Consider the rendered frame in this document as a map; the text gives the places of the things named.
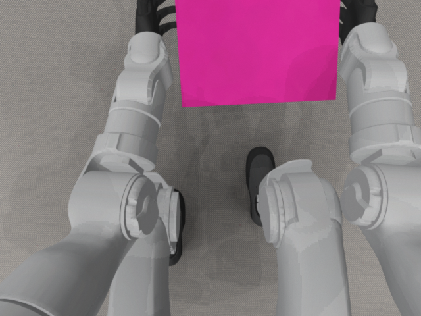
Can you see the carton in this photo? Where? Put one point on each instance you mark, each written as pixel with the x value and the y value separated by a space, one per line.
pixel 234 52

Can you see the left robot upper arm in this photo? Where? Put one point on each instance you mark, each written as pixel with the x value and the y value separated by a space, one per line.
pixel 108 212

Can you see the right robot hand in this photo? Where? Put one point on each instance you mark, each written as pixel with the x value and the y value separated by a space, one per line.
pixel 357 12

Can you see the right robot upper arm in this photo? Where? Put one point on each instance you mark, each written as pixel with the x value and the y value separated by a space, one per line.
pixel 384 201

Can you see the right robot thigh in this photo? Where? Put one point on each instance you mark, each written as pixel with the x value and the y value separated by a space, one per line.
pixel 312 271

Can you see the robot right forearm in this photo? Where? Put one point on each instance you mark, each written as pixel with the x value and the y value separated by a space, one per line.
pixel 379 102

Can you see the left robot foot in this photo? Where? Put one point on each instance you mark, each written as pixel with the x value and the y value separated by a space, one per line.
pixel 174 258

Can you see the robot left forearm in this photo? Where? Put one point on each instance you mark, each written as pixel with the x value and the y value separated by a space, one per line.
pixel 128 143

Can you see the left robot hand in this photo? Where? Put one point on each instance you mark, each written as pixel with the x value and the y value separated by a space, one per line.
pixel 148 17

